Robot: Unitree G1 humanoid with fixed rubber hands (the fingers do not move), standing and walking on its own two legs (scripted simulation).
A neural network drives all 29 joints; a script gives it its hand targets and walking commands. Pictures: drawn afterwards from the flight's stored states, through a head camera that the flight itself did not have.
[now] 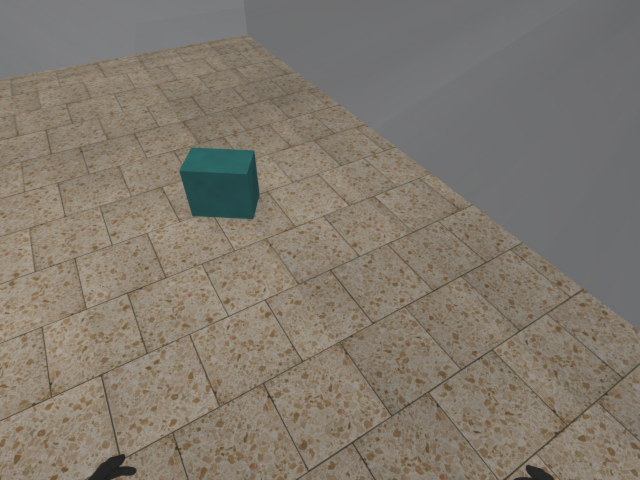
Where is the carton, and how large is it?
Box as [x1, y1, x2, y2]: [179, 148, 259, 218]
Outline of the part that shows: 191,148 179,171 192,215 252,218 259,194 253,150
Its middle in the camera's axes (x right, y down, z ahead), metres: -0.44 -0.28 +1.81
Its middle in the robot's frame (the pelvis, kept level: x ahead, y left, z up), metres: +1.49 +0.46 -0.64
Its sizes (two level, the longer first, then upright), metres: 0.290 0.182 0.258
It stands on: the floor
